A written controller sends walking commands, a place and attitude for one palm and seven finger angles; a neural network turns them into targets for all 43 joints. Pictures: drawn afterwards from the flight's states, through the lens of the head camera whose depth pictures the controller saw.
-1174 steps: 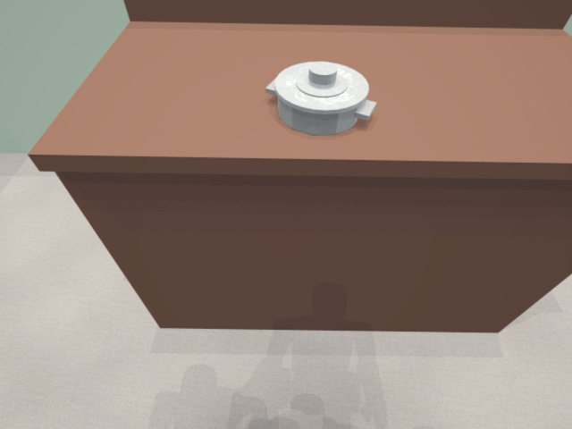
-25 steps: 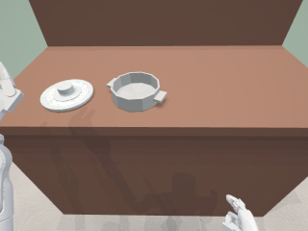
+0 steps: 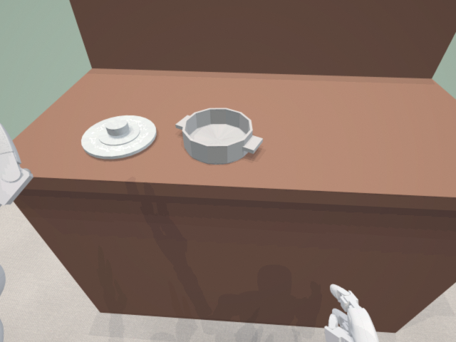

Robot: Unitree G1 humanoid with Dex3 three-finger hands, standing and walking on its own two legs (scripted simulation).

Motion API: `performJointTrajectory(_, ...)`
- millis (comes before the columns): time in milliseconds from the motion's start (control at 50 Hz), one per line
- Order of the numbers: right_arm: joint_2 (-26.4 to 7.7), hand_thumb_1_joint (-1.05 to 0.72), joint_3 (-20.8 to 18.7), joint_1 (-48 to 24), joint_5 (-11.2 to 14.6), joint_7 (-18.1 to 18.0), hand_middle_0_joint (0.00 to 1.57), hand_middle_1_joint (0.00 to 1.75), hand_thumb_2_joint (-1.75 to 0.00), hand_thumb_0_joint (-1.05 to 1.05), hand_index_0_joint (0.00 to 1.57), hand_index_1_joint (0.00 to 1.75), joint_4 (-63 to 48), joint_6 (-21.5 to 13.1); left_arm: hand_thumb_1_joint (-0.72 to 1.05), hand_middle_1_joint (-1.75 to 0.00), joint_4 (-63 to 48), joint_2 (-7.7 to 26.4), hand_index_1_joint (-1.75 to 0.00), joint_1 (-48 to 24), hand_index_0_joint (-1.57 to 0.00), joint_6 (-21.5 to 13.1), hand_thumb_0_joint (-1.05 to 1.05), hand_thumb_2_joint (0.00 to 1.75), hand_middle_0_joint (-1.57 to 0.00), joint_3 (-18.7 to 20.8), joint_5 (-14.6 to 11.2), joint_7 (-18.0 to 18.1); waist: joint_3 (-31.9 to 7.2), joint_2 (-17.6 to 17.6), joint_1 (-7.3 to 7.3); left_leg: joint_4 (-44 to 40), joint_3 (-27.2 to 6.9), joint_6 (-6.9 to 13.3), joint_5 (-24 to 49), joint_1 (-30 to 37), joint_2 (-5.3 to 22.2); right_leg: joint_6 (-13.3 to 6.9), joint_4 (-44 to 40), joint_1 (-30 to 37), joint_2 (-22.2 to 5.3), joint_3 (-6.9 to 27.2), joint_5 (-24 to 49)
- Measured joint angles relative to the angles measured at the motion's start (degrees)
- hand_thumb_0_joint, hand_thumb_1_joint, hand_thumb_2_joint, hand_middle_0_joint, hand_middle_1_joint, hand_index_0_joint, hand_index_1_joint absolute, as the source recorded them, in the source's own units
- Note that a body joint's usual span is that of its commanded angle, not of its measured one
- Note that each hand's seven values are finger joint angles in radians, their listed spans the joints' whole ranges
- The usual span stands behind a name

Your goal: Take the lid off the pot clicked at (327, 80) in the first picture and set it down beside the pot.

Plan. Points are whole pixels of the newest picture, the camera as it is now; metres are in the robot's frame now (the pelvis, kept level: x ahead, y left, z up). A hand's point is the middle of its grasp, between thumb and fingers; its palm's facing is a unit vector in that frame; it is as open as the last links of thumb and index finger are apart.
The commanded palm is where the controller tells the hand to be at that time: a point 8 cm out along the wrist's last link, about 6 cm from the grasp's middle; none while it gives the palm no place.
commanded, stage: step back with the hand held close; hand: left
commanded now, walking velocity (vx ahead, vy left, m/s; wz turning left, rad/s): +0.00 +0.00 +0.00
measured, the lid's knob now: (117, 126) +0.53 +0.36 +0.10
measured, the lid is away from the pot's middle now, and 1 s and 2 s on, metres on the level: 0.25 0.25 0.25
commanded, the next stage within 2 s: stop stepping back and stand still in 1.10 s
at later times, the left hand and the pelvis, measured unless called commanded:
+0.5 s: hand (19, 201) +0.16 +0.24 +0.27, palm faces +0.43 -0.76 -0.50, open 7.4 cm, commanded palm +0.10 +0.31 +0.28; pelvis -0.04 +0.03 -0.01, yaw -2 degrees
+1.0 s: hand out of the picture +0.06 +0.25 +0.29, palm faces +0.54 -0.77 -0.34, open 7.4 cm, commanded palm +0.00 +0.31 +0.28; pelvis -0.13 +0.03 -0.03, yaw +0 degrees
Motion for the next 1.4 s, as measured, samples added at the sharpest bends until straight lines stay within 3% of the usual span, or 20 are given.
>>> performJointTrajectory(100, 0.2, -0.9, 0.3, 0.1, 0.1, 0.3, 0.2, 0.3, -0.9, 0.02, 0.2, 0.3, -0.8, 0.2, 0.89, -0.31, -0.7, 0.3, -0.3, 0.6, -0.21, 0.2, 0.01, 0.9, -0.21, 0.4, 0.5, 0.1, -0.3, -0.1, -0.17, 0.3, 0.2, 0.1, 0.0, -0.6, 0.1, 0.1, 0.0, -0.5, 0.1, 0.2, 0.2)
performJointTrajectory(140, -0.1, -0.9, 0.5, 0.2, 0.4, 0.7, 0.2, 0.3, -0.9, 0.02, 0.2, 0.3, -2.0, 1.0, 0.89, -0.31, -0.8, 1.7, -0.3, 0.0, -0.21, -1.3, 0.01, 0.9, -0.21, 2.1, 1.4, 0.6, -0.9, 0.1, -0.66, 1.9, 0.1, 0.2, -0.5, -2.8, 0.5, 0.2, -0.1, -1.9, 0.5, 0.1, 0.6)
performJointTrajectory(240, -1.6, -0.9, -0.7, -0.1, 1.4, 1.5, 0.2, 0.3, -0.9, 0.02, 0.2, 0.3, -4.5, 3.8, 0.89, -0.31, -1.6, 3.7, -0.3, -0.7, -0.21, -3.6, 0.01, 0.9, -0.21, 3.9, 2.4, 1.6, -1.0, 0.1, -2.54, 3.8, 0.5, 0.8, -0.6, -7.1, 0.5, 0.9, 0.7, -5.9, 0.4, 0.5, 1.4)
performJointTrajectory(340, -2.4, -0.9, -2.3, 0.4, 2.0, 1.2, 0.2, 0.3, -0.9, 0.02, 0.2, 0.3, -6.9, 6.2, 0.89, -0.31, -4.3, 5.4, -0.3, 4.9, -0.21, -3.1, 0.01, 0.9, -0.21, 3.8, 2.5, 1.1, -0.4, -1.2, -4.99, 3.7, 2.1, 1.8, 0.4, -9.6, -0.5, 2.1, 3.2, -9.9, -0.7, 1.9, 1.4)
performJointTrajectory(420, -2.1, -0.9, -3.1, 2.2, 2.1, 1.1, 0.2, 0.3, -0.9, 0.02, 0.2, 0.3, -8.2, 6.7, 0.89, -0.31, -8.0, 7.7, -0.3, 10.2, -0.21, -3.4, 0.01, 0.9, -0.21, 5.2, 2.5, 1.0, -0.1, -2.9, -6.0, 4.7, 2.8, 2.4, 0.9, -11.8, -1.2, 2.5, 6.2, -13.2, -1.4, 2.5, 0.9)
performJointTrajectory(520, -1.4, -0.9, -3.2, 4.7, 2.0, 0.8, 0.2, 0.3, -0.9, 0.02, 0.2, 0.3, -7.9, 5.3, 0.89, -0.31, -10.5, 9.4, -0.3, 11.1, -0.21, -5.1, 0.01, 0.89, -0.22, 7.9, 2.5, 1.9, 0.1, -3.7, -5.66, 7.5, 2.6, 2.6, 0.9, -14.7, -1.7, 2.1, 10.6, -16.6, -1.9, 2.2, -0.3)
performJointTrajectory(640, -0.4, -0.9, -2.5, 6.0, 2.4, 0.2, 0.2, 0.3, -0.9, 0.02, 0.2, 0.3, -5.9, 3.4, 0.89, -0.31, -7.4, 7.1, -0.3, 4.5, -0.21, -6.4, 0.01, 0.89, -0.22, 9.2, 2.7, 3.6, -0.7, -1.8, -5.29, 11.4, 1.6, 2.3, 0.4, -17.5, -1.0, 2.0, 13.1, -18.4, -1.3, 0.9, -0.2)
performJointTrajectory(760, -0.1, -0.9, -1.9, 6.0, 2.2, 0.4, 0.2, 0.3, -0.9, 0.02, 0.2, 0.3, -5.3, 2.5, 0.89, -0.31, -4.3, 4.1, -0.3, 0.6, -0.21, -6.1, 0.01, 0.9, -0.21, 7.4, 3.4, 4.7, -1.2, -0.5, -6.35, 14.3, 1.0, 1.3, -4.7, -20.4, -0.2, 1.7, 11.5, -19.3, -1.0, -0.4, 2.2)
performJointTrajectory(860, -1.0, -0.9, -2.2, 5.5, 2.1, 0.3, 0.2, 0.3, -0.9, 0.02, 0.2, 0.3, -6.3, 2.6, 0.89, -0.31, -7.1, 5.2, -0.3, 3.8, -0.21, -6.3, 0.01, 0.9, -0.21, 6.2, 3.6, 4.9, -0.2, -1.3, -7.42, 14.9, 1.5, 1.5, -4.3, -22.3, -0.3, 1.8, 12.4, -21.3, -1.6, -0.7, 2.8)
performJointTrajectory(980, -0.5, -0.9, -3.5, 5.6, 1.5, -0.2, 0.2, 0.3, -0.9, 0.02, 0.2, 0.3, -6.5, 0.6, 0.89, -0.31, -9.5, 7.2, -0.3, 4.1, -0.21, -7.3, 0.01, 0.9, -0.21, 8.3, 2.6, 5.2, 0.3, -0.4, -7.05, 12.8, 1.7, 2.9, 6.5, -23.8, 1.7, 0.9, 30.0, -25.3, 1.4, 1.5, -13.9)
performJointTrajectory(1020, 0.2, -0.9, -3.6, 5.4, 1.4, 0.1, 0.2, 0.3, -0.9, 0.02, 0.2, 0.3, -5.6, 0.3, 0.89, -0.31, -8.6, 7.3, -0.3, 2.2, -0.21, -7.3, 0.01, 0.89, -0.22, 8.9, 2.0, 5.5, -0.4, -0.3, -6.76, 11.5, 1.3, 2.6, 7.0, -24.3, 1.9, 0.6, 30.1, -22.7, 1.7, 1.5, -16.0)
performJointTrajectory(1060, 0.8, -0.9, -3.3, 5.1, 1.4, 0.4, 0.2, 0.3, -0.9, 0.02, 0.2, 0.3, -5.2, 0.3, 0.89, -0.31, -7.4, 7.3, -0.3, 0.3, -0.21, -7.0, 0.01, 0.9, -0.21, 9.5, 1.7, 5.7, -1.2, -0.3, -6.35, 10.4, 1.3, 2.0, 8.1, -25.2, 2.2, -0.1, 23.8, -18.3, 1.1, 0.4, -15.5)
performJointTrajectory(1100, 1.1, -0.9, -3.0, 4.0, 1.3, 0.8, 0.2, 0.3, -0.9, 0.02, 0.2, 0.3, -5.0, 0.6, 0.89, -0.31, -6.2, 6.9, -0.3, -1.5, -0.21, -7.2, 0.01, 0.9, -0.21, 9.7, 1.7, 5.6, -1.2, -0.5, -5.68, 12.1, 1.8, 0.7, 4.2, -27.2, 2.5, -0.6, 17.1, -16.2, 0.2, 0.0, -9.5)
performJointTrajectory(1140, 0.9, -0.9, -2.8, 3.1, 1.3, 1.2, 0.2, 0.3, -0.9, 0.02, 0.2, 0.3, -3.7, 1.1, 0.89, -0.31, -5.8, 5.6, -0.3, -2.6, -0.21, -7.1, 0.01, 0.9, -0.21, 7.8, 2.4, 5.0, -0.5, -0.5, -5.59, 20.6, 0.3, -1.1, -4.8, -28.4, 1.5, 1.0, 16.0, -16.1, 0.0, -0.1, -5.4)
performJointTrajectory(1200, 1.1, -0.9, -2.5, 3.5, 1.4, 1.4, 0.2, 0.3, -0.9, 0.02, 0.2, 0.3, -3.0, 2.7, 0.89, -0.31, -7.1, 5.2, -0.3, -0.4, -0.21, -6.5, 0.01, 0.9, -0.21, 6.2, 3.0, 3.9, -1.5, -3.0, -5.58, 31.2, 0.0, -1.5, -11.2, -26.6, -0.2, 2.4, 12.9, -16.1, -1.8, 1.5, -3.0)
performJointTrajectory(1220, 0.8, -0.9, -2.7, 3.9, 1.5, 1.7, 0.2, 0.3, -0.9, 0.02, 0.2, 0.3, -1.5, 1.1, 0.89, -0.31, -4.1, 5.1, -0.3, -0.7, -0.21, -7.6, 0.0, 0.9, -0.21, 3.8, 3.8, 2.8, -2.9, -3.6, -5.45, 31.3, 0.5, -1.6, -10.3, -25.6, -0.1, 2.7, 12.5, -17.2, -2.6, 1.6, -2.2)
performJointTrajectory(1260, -0.7, -0.9, -2.8, 4.2, 2.1, 2.0, 0.2, 0.3, -0.9, 0.02, 0.2, 0.3, -2.9, 1.7, 0.89, -0.31, -2.4, 4.4, -0.3, -0.3, -0.21, -3.8, 0.0, 0.9, -0.21, 1.9, 3.8, 1.2, -2.9, -3.6, -6.37, 22.1, 0.4, -1.4, -7.8, -19.7, 0.9, 3.6, 13.2, -18.9, -3.7, 1.4, -1.7)
performJointTrajectory(1280, -1.6, -0.9, -2.8, 4.3, 2.0, 1.7, 0.2, 0.3, -0.9, 0.02, 0.2, 0.3, -4.7, 1.5, 0.89, -0.31, -3.3, 4.6, -0.3, 1.2, -0.21, -3.3, 0.0, 0.9, -0.21, 2.7, 3.5, 1.3, -2.6, -2.7, -7.11, 15.5, -0.7, -0.4, -5.9, -16.5, 2.4, 3.9, 14.6, -20.6, -3.3, 1.0, -1.9)
performJointTrajectory(1320, -1.1, -0.9, -3.4, 3.2, 2.1, 1.3, 0.2, 0.3, -0.9, 0.02, 0.2, 0.3, -6.4, 1.2, 0.89, -0.31, -6.8, 5.8, -0.3, 5.2, -0.21, -3.5, 0.01, 0.9, -0.21, 5.4, 2.8, 1.7, 0.0, -4.2, -8.1, 14.4, -0.3, -0.5, -4.9, -17.1, 1.9, 3.8, 16.6, -22.7, -3.8, 1.8, -2.1)
performJointTrajectory(1400, 1.1, -0.9, -3.1, 5.2, 1.5, 0.7, 0.2, 0.3, -0.9, 0.02, 0.2, 0.3, -7.9, -1.2, 0.89, -0.31, -15.0, 7.7, -0.3, 11.7, -0.21, -4.8, 0.01, 0.89, -0.21, 9.4, 2.2, 2.6, 1.7, -6.4, -6.56, 12.1, 1.0, -1.6, -2.8, -16.8, 2.3, 2.3, 20.1, -22.6, -2.2, 1.6, -8.4)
